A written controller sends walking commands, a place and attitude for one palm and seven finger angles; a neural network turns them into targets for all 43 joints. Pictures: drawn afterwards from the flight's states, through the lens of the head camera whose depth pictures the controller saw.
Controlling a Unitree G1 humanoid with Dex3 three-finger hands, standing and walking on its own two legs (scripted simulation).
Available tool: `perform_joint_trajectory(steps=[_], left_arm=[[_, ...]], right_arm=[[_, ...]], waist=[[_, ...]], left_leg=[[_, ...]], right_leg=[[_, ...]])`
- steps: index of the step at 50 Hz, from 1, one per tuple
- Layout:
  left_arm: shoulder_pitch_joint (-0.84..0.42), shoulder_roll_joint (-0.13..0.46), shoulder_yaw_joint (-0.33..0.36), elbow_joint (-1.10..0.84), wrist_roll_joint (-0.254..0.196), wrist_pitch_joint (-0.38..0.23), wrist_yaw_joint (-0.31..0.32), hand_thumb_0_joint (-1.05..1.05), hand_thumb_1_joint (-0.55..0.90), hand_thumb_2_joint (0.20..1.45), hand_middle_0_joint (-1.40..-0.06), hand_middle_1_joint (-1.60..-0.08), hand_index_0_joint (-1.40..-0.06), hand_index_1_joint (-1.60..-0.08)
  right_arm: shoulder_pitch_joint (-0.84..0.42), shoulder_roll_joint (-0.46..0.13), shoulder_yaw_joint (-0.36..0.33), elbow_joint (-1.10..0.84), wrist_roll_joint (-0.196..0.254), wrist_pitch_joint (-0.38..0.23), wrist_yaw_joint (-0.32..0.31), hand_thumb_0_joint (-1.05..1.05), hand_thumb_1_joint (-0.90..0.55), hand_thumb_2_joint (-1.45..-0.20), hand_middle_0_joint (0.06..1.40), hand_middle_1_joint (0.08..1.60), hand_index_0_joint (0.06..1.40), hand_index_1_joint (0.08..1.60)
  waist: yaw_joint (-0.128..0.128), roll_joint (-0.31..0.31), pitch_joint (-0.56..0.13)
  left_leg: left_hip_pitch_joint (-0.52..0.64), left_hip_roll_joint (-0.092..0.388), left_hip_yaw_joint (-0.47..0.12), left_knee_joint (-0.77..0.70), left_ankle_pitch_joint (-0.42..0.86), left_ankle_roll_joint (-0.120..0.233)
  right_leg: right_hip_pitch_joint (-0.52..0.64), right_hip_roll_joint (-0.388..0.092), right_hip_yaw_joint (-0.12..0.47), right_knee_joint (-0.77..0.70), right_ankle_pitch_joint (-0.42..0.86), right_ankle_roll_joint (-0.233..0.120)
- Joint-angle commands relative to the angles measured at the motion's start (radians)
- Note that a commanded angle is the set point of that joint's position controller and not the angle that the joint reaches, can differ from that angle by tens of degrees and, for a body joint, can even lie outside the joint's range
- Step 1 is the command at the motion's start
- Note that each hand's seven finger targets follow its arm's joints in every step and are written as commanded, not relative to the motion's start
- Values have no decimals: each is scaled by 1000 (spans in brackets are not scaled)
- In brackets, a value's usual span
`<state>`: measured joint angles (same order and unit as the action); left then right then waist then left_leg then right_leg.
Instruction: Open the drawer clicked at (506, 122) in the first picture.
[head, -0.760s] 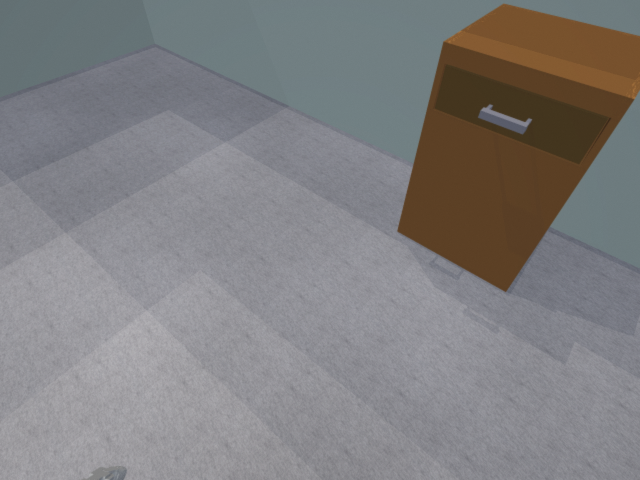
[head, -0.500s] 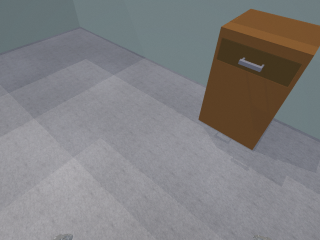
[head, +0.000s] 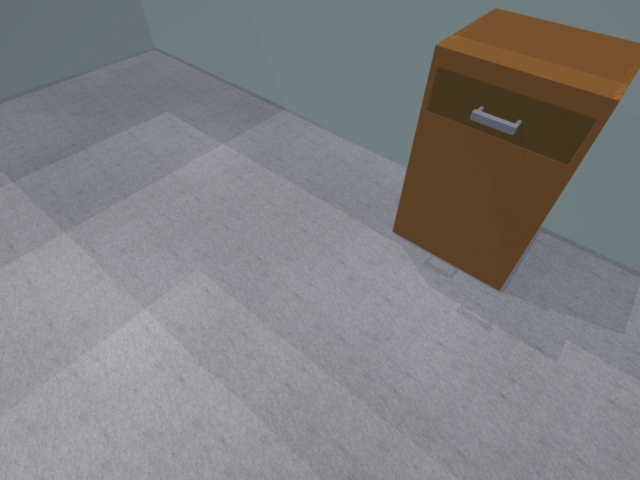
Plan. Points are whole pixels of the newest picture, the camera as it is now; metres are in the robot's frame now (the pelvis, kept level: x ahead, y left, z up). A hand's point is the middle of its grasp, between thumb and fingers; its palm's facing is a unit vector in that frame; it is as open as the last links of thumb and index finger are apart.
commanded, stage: stand and wait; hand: left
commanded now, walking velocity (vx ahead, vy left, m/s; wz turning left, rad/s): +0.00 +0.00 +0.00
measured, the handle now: (496, 119) +1.08 -0.46 -0.10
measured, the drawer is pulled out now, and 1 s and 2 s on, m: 0.00 0.00 0.00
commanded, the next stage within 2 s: look at it before walking up in 0.06 s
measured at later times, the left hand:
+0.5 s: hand out of the picture +0.08 +0.24 -0.15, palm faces -0.04 -0.94 -0.33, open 7.4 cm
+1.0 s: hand out of the picture +0.06 +0.21 -0.17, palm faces -0.07 -0.96 -0.27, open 7.4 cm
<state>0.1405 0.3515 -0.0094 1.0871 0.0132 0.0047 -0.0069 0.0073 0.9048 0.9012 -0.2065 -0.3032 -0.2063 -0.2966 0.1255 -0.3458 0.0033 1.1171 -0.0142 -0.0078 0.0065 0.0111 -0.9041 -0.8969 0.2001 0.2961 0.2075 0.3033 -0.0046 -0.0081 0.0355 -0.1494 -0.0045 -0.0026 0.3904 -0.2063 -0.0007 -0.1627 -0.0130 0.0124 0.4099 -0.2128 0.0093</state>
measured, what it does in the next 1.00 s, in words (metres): stands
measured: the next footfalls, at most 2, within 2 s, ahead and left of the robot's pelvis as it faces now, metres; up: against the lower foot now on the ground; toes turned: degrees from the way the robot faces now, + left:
left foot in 1.52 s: +0.37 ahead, +0.07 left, +0.00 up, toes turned -8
right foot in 1.96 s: +0.35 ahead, -0.19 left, +0.00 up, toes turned -37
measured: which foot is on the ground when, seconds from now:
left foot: down 0.00-1.00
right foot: down 0.00-1.00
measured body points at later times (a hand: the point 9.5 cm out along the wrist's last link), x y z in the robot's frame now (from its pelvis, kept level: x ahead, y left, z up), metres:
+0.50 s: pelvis +0.00 +0.00 +0.00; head +0.00 +0.00 +0.45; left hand +0.08 +0.29 -0.13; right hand +0.08 -0.30 -0.13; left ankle +0.00 +0.12 -0.74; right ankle +0.01 -0.12 -0.74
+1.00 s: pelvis +0.02 -0.01 -0.01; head +0.02 -0.01 +0.44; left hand +0.06 +0.26 -0.15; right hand +0.07 -0.28 -0.15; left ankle +0.00 +0.12 -0.74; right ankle +0.01 -0.12 -0.74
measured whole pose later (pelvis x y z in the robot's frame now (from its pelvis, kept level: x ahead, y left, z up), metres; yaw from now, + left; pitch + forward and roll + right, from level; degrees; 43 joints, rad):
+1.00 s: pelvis +0.02 -0.01 -0.01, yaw -4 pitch -1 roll +1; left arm 0.26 0.28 0.01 1.06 0.03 0.03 -0.03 0.01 0.91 0.90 -0.20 -0.30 -0.20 -0.30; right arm 0.19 -0.28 0.00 1.08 -0.03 0.00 0.01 0.01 -0.91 -0.90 0.20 0.30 0.21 0.30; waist 0.02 -0.01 -0.01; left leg -0.16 0.03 0.06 0.48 -0.31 -0.01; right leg -0.22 0.02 0.07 0.55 -0.35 -0.02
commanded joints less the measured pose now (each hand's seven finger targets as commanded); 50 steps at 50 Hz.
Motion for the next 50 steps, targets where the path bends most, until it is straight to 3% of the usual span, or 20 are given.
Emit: perform_joint_trajectory(steps=[1,25,34,39,41,43,45,48,50], left_arm=[[-54,200,44,-65,-2,-30,17,0,900,900,-200,-300,-200,-300],[-53,195,45,-62,0,-30,17,0,900,900,-200,-300,-200,-300],[-47,199,45,-59,-2,-35,18,0,900,900,-200,-300,-200,-300],[-49,200,44,-56,-1,-33,18,0,900,900,-200,-300,-200,-300],[20,84,22,-29,-2,-12,21,0,900,900,-200,-300,-200,-300],[50,78,27,-35,5,5,11,0,900,900,-200,-300,-200,-300],[62,81,40,-63,10,12,-2,0,900,900,-200,-300,-200,-300],[107,50,55,-102,12,2,-15,0,900,900,-200,-300,-200,-300],[116,-2,59,-125,11,-9,-22,0,900,900,-200,-300,-200,-300]], right_arm=[[-60,-202,-42,-69,5,-26,-17,0,-900,-900,200,300,200,300],[-63,-199,-42,-65,6,-29,-17,0,-900,-900,200,300,200,300],[-62,-203,-40,-65,7,-30,-19,0,-900,-900,200,300,200,300],[-63,-203,-39,-63,7,-29,-19,0,-900,-900,200,300,200,300],[-6,-85,-13,-37,-1,-13,-16,0,-900,-900,200,300,200,300],[32,-81,-21,-39,-7,0,-14,0,-900,-900,200,300,200,300],[51,-101,-35,-58,-10,4,-12,0,-900,-900,200,300,200,300],[99,-124,-57,-85,-9,-6,-16,0,-900,-900,200,300,200,300],[132,-143,-75,-95,-7,-18,-19,0,-900,-900,200,300,200,300]], waist=[[5,3,-49],[6,14,-57],[5,4,-94],[6,9,-72],[6,6,-81],[4,4,-16],[3,21,72],[-2,78,88],[-8,177,80]], left_leg=[[-6,116,-100,-76,64,31],[15,123,-103,-92,94,31],[49,126,-93,-76,165,27],[38,125,-95,-87,153,26],[54,121,-58,-62,32,7],[13,122,-46,-55,-194,10],[-53,141,-68,-77,-372,28],[-33,215,-148,-94,-456,82],[13,316,-218,-143,-426,135]], right_leg=[[-9,-104,104,-88,39,-41],[3,-103,95,-94,71,-37],[27,-108,96,-86,159,-40],[26,-108,94,-94,147,-39],[1,-95,99,-85,14,-27],[-81,-69,126,-79,-206,-38],[-161,-37,137,-45,-329,-50],[-254,17,103,105,-320,-58],[-308,47,-13,277,-221,-40]])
